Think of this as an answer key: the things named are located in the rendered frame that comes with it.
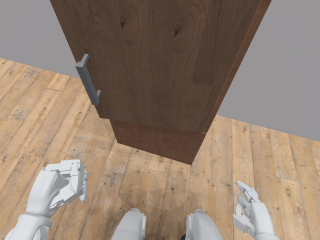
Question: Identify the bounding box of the right robot thigh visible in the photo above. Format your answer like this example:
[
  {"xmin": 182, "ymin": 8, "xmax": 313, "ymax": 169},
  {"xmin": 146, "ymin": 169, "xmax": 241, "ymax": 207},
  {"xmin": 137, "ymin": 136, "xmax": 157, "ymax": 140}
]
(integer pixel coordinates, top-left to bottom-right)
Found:
[{"xmin": 186, "ymin": 212, "xmax": 223, "ymax": 240}]

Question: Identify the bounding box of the handle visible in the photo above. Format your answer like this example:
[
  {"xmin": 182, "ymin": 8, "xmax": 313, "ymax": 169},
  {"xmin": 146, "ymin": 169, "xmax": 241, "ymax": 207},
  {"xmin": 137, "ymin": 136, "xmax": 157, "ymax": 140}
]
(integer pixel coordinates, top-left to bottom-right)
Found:
[{"xmin": 75, "ymin": 54, "xmax": 101, "ymax": 106}]

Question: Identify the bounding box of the cupboard door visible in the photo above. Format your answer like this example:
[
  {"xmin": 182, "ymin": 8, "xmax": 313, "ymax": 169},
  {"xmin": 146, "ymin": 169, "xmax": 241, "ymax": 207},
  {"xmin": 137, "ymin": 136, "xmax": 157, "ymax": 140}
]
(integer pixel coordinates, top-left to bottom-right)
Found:
[{"xmin": 50, "ymin": 0, "xmax": 261, "ymax": 133}]

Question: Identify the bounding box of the left robot forearm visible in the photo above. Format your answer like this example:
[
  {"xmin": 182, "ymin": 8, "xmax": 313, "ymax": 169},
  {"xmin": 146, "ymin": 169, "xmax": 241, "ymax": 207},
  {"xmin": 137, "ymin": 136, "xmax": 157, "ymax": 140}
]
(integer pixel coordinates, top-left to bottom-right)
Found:
[{"xmin": 4, "ymin": 212, "xmax": 53, "ymax": 240}]

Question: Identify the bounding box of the robot thigh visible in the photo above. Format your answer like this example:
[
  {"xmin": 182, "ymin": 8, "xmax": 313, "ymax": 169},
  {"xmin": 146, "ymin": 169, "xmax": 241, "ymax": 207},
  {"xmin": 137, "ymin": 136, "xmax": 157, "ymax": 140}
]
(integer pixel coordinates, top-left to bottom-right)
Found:
[
  {"xmin": 111, "ymin": 211, "xmax": 147, "ymax": 240},
  {"xmin": 186, "ymin": 212, "xmax": 223, "ymax": 240}
]

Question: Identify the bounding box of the robot right hand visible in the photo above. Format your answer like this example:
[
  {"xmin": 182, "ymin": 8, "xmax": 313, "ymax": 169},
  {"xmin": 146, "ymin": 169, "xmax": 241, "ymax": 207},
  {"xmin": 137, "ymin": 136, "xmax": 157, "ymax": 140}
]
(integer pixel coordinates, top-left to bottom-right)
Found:
[{"xmin": 233, "ymin": 181, "xmax": 275, "ymax": 239}]

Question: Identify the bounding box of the left robot thigh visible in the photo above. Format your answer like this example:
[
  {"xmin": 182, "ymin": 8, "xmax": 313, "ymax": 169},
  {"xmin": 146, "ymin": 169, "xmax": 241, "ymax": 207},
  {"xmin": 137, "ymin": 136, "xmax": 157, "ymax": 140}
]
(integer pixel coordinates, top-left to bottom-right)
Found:
[{"xmin": 111, "ymin": 211, "xmax": 147, "ymax": 240}]

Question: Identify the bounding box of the robot left hand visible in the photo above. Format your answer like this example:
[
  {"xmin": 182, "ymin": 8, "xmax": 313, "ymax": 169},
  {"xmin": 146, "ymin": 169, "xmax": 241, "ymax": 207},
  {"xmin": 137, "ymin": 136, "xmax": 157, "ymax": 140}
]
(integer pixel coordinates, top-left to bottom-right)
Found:
[{"xmin": 26, "ymin": 159, "xmax": 89, "ymax": 219}]

